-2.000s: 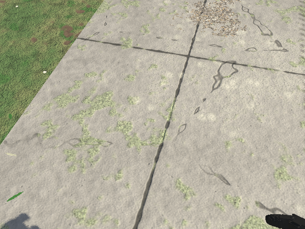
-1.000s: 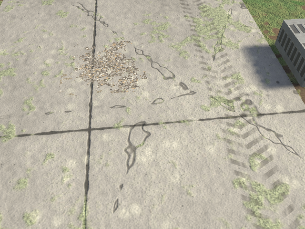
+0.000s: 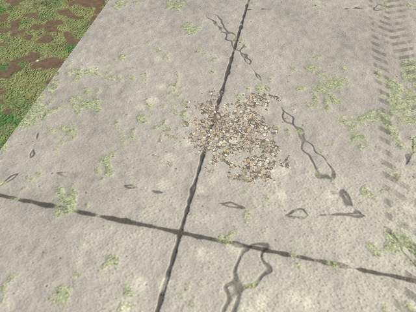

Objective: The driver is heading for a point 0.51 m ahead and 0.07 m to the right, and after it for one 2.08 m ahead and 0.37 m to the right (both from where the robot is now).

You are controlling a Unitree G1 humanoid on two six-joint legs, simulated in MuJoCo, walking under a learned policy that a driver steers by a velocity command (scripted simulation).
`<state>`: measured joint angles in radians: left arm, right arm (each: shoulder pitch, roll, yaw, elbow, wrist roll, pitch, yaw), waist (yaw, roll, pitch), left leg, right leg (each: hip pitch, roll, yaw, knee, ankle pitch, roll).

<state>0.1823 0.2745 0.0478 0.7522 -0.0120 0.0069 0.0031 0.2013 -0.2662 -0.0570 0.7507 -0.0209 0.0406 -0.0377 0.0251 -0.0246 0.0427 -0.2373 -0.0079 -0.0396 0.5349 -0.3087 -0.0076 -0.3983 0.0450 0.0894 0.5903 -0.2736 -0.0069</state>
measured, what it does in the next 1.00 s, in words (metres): walks ahead: right foot, then left foot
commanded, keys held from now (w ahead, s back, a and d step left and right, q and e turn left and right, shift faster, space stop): e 0.30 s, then w+e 0.12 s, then w+q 0.58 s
